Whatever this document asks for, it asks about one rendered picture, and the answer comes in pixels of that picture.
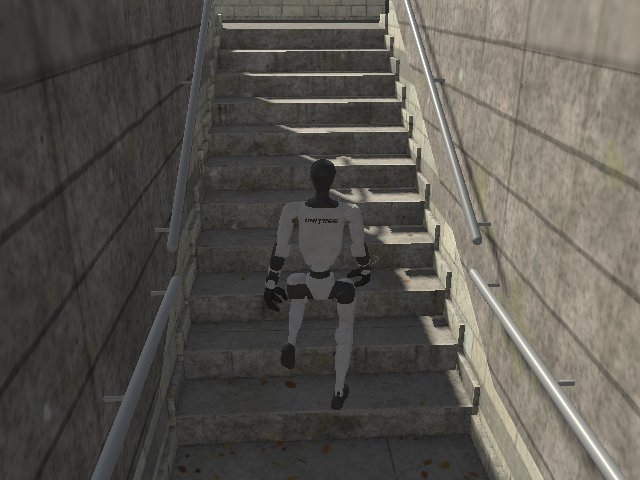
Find stairs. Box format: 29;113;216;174
176;29;472;445

